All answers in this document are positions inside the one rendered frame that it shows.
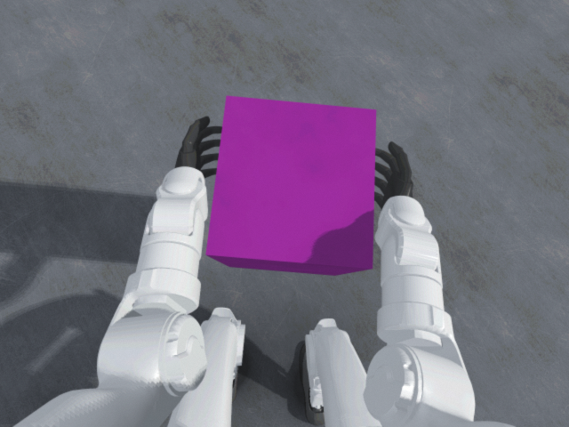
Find robot left upper arm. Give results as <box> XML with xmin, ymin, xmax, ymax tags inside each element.
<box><xmin>13</xmin><ymin>311</ymin><xmax>207</xmax><ymax>427</ymax></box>

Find carton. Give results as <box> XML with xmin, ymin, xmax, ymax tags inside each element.
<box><xmin>205</xmin><ymin>96</ymin><xmax>376</xmax><ymax>276</ymax></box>

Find left robot hand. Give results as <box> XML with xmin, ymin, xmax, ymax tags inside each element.
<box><xmin>175</xmin><ymin>117</ymin><xmax>222</xmax><ymax>178</ymax></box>

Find robot right foot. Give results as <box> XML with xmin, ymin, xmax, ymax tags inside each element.
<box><xmin>299</xmin><ymin>343</ymin><xmax>325</xmax><ymax>426</ymax></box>

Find robot left thigh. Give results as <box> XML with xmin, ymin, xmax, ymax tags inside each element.
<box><xmin>167</xmin><ymin>317</ymin><xmax>245</xmax><ymax>427</ymax></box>

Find robot left forearm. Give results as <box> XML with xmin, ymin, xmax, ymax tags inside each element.
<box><xmin>97</xmin><ymin>166</ymin><xmax>208</xmax><ymax>380</ymax></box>

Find robot right upper arm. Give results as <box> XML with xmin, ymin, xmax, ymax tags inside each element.
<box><xmin>363</xmin><ymin>343</ymin><xmax>515</xmax><ymax>427</ymax></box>

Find right robot hand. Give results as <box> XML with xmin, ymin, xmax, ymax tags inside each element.
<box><xmin>374</xmin><ymin>141</ymin><xmax>413</xmax><ymax>210</ymax></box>

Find robot right forearm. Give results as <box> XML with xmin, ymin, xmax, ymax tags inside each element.
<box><xmin>374</xmin><ymin>196</ymin><xmax>468</xmax><ymax>374</ymax></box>

